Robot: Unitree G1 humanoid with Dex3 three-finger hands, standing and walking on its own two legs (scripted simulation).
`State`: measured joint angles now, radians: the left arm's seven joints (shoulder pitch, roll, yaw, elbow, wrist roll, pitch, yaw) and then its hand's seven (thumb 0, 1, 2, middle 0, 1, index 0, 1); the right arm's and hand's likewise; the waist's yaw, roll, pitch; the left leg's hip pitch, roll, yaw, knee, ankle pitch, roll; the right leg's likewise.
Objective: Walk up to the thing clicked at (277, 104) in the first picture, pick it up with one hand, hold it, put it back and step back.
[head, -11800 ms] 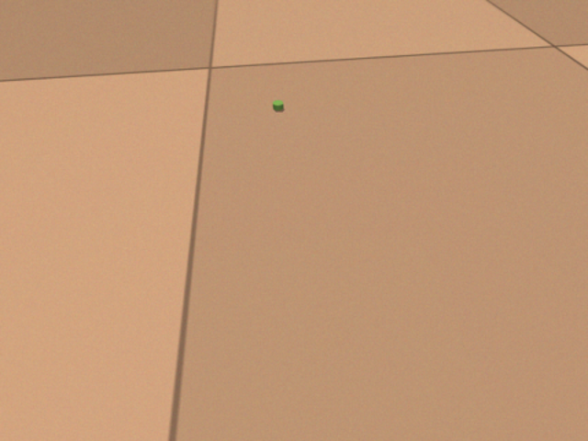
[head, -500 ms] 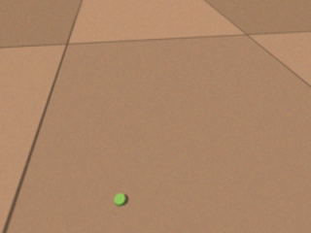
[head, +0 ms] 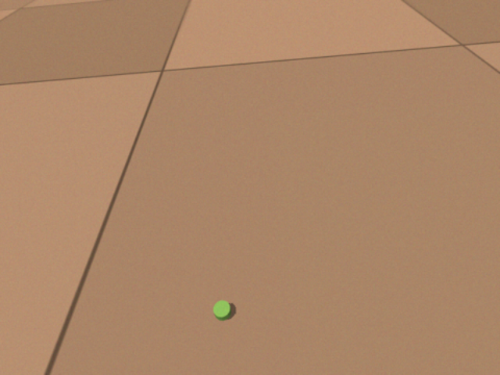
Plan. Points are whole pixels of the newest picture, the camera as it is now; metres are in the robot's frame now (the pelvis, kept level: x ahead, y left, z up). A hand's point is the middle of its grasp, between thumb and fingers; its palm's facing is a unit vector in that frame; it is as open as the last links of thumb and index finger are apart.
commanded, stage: walk up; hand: left
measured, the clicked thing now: (222, 310) +0.55 +0.20 -0.75
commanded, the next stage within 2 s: none
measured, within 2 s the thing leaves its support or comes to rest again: neither
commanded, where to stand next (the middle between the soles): +0.15 -0.03 m, yaw -2 degrees
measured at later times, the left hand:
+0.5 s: hand out of the picture +0.14 +0.27 -0.15, palm faces -0.06 -0.90 -0.44, open 7.4 cm
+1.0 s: hand out of the picture +0.11 +0.32 -0.18, palm faces -0.07 -0.94 -0.35, open 7.4 cm
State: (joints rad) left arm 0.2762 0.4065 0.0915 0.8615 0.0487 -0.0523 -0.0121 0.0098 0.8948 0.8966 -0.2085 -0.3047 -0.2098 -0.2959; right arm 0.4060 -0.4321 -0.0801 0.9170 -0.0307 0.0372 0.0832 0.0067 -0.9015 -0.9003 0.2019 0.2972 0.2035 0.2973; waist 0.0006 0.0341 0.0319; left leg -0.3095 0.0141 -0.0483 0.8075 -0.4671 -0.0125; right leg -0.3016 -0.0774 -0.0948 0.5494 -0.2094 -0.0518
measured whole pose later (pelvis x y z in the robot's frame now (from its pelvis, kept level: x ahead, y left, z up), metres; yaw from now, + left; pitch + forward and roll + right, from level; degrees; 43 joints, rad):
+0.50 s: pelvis +0.06 +0.00 -0.02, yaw -2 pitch -3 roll +0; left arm 0.22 0.37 0.03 0.91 0.00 -0.05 0.02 0.01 0.90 0.90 -0.21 -0.30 -0.21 -0.30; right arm 0.24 -0.41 -0.05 0.83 -0.01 0.05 0.00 0.01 -0.90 -0.90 0.20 0.30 0.20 0.30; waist 0.00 0.06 0.18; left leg -0.33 0.02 -0.05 0.99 -0.57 0.03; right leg -0.40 0.00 -0.01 0.66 -0.21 -0.02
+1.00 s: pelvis +0.01 +0.05 -0.02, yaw -3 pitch -1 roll -1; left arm 0.16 0.42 0.06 0.93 0.00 0.04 0.00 0.01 0.90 0.90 -0.20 -0.30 -0.20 -0.29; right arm 0.20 -0.37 -0.04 0.91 -0.04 -0.01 0.00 0.01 -0.90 -0.90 0.21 0.30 0.21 0.30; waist 0.00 -0.07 0.14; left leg -0.35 0.04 0.01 0.70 -0.34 0.01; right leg -0.42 0.04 0.08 1.02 -0.50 -0.01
